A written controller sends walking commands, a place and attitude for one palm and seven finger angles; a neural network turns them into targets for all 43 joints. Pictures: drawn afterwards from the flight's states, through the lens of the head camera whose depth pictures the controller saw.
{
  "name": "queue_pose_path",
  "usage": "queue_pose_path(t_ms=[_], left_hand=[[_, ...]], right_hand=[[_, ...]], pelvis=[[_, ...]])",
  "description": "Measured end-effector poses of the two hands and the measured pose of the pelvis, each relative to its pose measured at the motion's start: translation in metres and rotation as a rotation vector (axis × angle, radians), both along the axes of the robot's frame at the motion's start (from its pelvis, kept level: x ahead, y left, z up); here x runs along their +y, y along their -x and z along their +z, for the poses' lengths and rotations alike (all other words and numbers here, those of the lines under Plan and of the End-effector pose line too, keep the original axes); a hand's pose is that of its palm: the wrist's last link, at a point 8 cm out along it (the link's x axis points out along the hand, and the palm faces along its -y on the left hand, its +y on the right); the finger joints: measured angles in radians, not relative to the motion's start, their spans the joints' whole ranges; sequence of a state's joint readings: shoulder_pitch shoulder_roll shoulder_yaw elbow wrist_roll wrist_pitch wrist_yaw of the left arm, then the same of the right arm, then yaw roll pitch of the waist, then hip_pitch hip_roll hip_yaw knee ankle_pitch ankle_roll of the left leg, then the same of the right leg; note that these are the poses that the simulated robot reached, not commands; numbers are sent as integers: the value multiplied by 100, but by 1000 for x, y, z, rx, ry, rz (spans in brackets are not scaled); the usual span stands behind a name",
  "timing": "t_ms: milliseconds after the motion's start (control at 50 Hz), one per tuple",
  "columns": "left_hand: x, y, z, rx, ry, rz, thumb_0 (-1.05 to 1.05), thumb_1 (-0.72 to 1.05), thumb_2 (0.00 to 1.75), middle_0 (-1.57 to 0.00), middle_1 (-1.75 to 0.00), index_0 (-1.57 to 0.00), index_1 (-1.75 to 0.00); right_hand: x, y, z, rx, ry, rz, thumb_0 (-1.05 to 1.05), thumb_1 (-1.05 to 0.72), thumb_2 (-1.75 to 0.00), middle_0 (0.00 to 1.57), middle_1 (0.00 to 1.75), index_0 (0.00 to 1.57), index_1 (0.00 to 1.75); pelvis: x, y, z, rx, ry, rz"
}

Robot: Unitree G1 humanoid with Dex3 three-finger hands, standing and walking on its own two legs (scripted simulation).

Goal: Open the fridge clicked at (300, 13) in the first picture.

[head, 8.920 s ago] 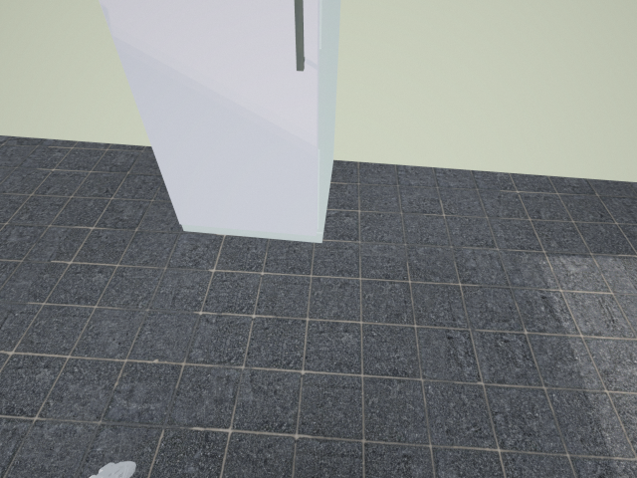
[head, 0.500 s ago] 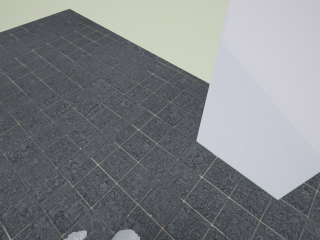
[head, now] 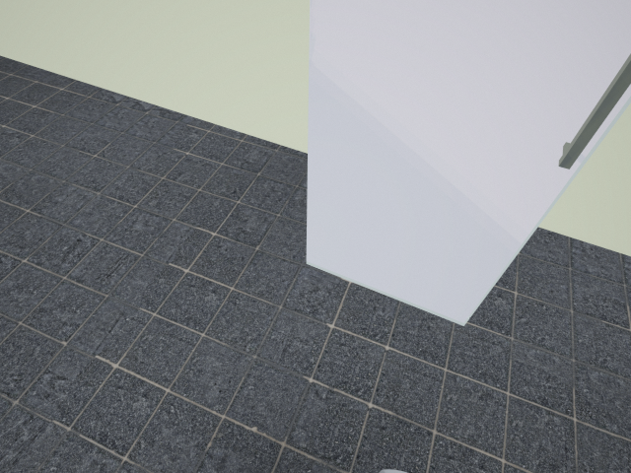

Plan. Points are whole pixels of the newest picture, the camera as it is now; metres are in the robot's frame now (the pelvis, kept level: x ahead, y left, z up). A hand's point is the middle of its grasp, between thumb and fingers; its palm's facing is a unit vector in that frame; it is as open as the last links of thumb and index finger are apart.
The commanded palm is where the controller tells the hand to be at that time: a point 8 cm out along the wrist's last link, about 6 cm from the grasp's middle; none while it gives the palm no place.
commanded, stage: turn to face it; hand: right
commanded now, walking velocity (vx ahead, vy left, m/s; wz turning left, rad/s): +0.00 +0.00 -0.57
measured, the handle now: out of the picture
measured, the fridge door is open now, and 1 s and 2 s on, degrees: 0 0 0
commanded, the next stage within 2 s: take the last steps up to it in 0.58 s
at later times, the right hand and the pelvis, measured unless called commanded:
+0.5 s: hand out of the picture +0.05 -0.25 -0.15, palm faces +0.23 +0.94 -0.26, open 7.4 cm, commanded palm none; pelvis -0.02 -0.02 +0.00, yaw -13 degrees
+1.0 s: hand out of the picture -0.13 -0.17 -0.17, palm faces +0.44 +0.88 -0.20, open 7.3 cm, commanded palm none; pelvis -0.03 -0.01 +0.01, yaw -21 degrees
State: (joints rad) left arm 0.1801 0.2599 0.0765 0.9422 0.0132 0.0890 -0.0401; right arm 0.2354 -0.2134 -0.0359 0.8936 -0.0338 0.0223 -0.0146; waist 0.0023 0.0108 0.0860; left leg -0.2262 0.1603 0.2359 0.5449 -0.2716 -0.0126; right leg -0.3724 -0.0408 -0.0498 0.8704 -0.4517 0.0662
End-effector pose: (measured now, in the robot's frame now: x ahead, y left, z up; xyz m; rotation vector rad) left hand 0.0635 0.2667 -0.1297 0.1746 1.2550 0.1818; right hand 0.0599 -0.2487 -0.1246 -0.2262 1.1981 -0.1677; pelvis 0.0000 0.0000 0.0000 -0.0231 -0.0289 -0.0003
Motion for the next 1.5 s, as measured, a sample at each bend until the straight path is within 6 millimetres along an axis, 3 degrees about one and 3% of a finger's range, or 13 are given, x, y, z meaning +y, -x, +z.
queue_pose_path(t_ms=[120,280,440,600,740,840,1020,1080,1140,1200,1340,1440,1500], left_hand=[[-35,-40,7,-93,-56,-123,1,91,90,-20,-30,-20,-30],[-68,-42,21,-92,-48,-191,1,90,90,-20,-30,-20,-30],[-74,-30,9,-54,8,-210,1,90,90,-20,-30,-20,-30],[-43,-12,-21,10,64,-212,1,90,90,-20,-30,-20,-30],[-21,-9,-18,57,58,-253,1,91,90,-20,-30,-20,-30],[-19,-9,-11,84,38,-308,1,91,90,-20,-30,-20,-30],[-66,-39,1,2,1,-406,1,91,90,-19,-30,-20,-30],[-84,-38,2,-27,3,-391,1,91,90,-19,-30,-20,-30],[-92,-25,5,5,7,-360,0,91,90,-20,-30,-20,-30],[-94,-8,3,82,12,-338,0,92,90,-20,-30,-20,-30],[-87,14,-7,261,33,-250,1,91,90,-20,-30,-20,-30],[-71,-1,-28,359,47,-193,1,91,90,-20,-30,-20,-30],[-63,-36,-35,362,42,-200,1,91,90,-20,-30,-20,-30]], right_hand=[[-47,48,-31,84,-15,-121,1,-90,-90,21,30,21,30],[-67,56,-13,55,-17,-191,1,-91,-90,20,30,20,30],[-55,41,1,-24,-2,-215,1,-91,-90,20,30,20,30],[-12,38,10,-108,32,-228,1,-91,-90,20,30,20,30],[20,85,15,-53,15,-306,1,-90,-90,21,30,21,30],[32,126,10,0,-14,-381,1,-91,-90,21,30,21,30],[40,222,-18,221,-126,-515,1,-91,-90,20,30,21,30],[36,235,-25,305,-162,-510,1,-91,-90,20,30,20,30],[26,220,-22,312,-177,-491,1,-91,-90,20,30,20,30],[11,186,-19,254,-167,-475,1,-91,-90,20,30,20,30],[-21,65,-17,107,-115,-394,1,-91,-90,20,30,20,30],[-33,-37,-23,-19,-56,-314,1,-91,-90,20,30,20,30],[-31,-71,-23,-83,-36,-319,1,-91,-90,20,30,20,30]], pelvis=[[-27,6,-15,10,-20,-64],[-40,10,2,11,-48,-137],[-31,14,5,11,-38,-202],[2,19,-5,3,-13,-255],[17,27,4,-11,9,-315],[18,27,8,-2,10,-348],[-14,26,2,19,-38,-369],[-24,21,0,9,-33,-359],[-32,10,5,1,-39,-363],[-38,-4,8,-1,-38,-366],[-38,-51,2,7,-19,-348],[-29,-102,-18,8,-10,-338],[-24,-123,-23,-5,-19,-341]])
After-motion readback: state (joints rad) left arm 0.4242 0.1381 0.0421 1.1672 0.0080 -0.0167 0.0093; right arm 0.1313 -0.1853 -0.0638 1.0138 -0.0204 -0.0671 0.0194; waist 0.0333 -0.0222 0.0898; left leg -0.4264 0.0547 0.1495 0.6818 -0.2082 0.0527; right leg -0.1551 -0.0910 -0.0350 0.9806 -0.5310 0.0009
